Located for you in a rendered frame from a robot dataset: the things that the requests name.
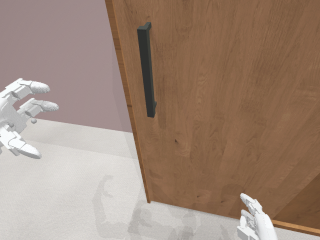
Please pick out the robot right hand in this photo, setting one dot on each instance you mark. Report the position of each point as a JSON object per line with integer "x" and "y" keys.
{"x": 260, "y": 224}

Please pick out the wardrobe door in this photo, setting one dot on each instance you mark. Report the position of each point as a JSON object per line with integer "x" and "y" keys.
{"x": 237, "y": 91}
{"x": 304, "y": 208}

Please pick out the handle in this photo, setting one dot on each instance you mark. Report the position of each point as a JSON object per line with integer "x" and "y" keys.
{"x": 146, "y": 66}

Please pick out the robot left hand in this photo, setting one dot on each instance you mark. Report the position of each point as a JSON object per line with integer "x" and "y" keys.
{"x": 9, "y": 136}

